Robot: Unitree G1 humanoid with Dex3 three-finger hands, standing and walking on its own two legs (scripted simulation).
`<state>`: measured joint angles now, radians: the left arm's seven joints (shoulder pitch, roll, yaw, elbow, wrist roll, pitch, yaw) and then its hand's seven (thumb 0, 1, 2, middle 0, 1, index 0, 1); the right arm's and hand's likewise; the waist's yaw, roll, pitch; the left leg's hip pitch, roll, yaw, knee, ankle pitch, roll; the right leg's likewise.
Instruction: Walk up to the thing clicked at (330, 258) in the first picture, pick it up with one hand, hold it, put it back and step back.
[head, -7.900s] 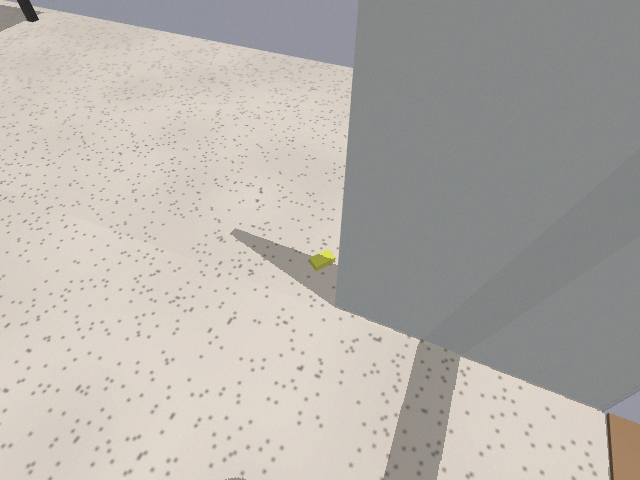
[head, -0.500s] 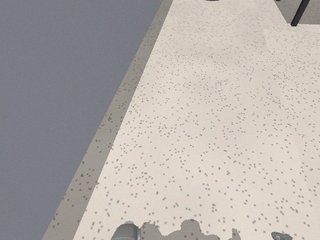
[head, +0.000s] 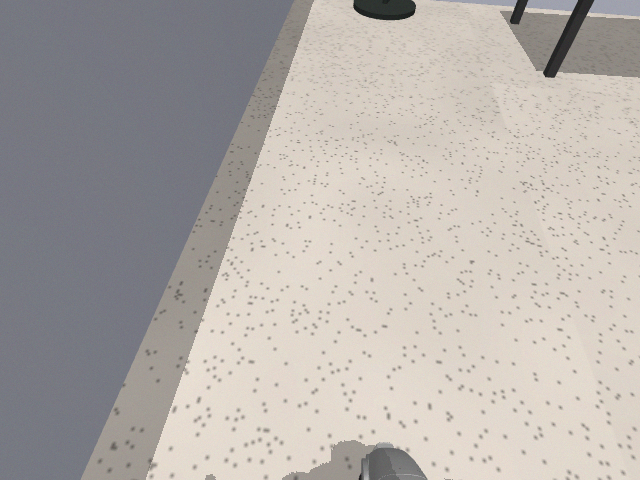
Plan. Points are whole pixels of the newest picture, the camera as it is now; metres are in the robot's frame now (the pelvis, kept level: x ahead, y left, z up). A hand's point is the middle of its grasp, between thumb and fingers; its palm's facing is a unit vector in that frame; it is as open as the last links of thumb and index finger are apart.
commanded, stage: walk up
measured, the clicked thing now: out of the picture -0.44 -1.01 -0.76
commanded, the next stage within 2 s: none
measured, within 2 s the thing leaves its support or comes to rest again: neither
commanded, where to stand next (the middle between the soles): +0.59 +0.00 m, yaw +2 degrees
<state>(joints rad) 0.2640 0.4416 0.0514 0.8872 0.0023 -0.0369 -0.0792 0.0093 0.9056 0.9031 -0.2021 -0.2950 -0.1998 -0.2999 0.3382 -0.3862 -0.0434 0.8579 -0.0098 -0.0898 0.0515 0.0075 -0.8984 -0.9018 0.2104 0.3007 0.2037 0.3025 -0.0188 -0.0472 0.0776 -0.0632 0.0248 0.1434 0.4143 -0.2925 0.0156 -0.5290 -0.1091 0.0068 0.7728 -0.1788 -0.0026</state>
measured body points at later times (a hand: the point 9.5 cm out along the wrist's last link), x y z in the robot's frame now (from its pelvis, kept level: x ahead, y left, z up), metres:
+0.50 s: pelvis +0.19 -0.05 +0.00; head +0.21 -0.07 +0.45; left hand +0.22 +0.27 -0.10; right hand +0.28 -0.37 -0.12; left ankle +0.31 +0.12 -0.69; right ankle +0.19 -0.14 -0.74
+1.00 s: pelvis +0.40 +0.00 +0.00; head +0.39 -0.02 +0.45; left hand +0.52 +0.32 -0.10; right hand +0.42 -0.33 -0.12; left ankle +0.35 +0.11 -0.74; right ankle +0.51 -0.18 -0.70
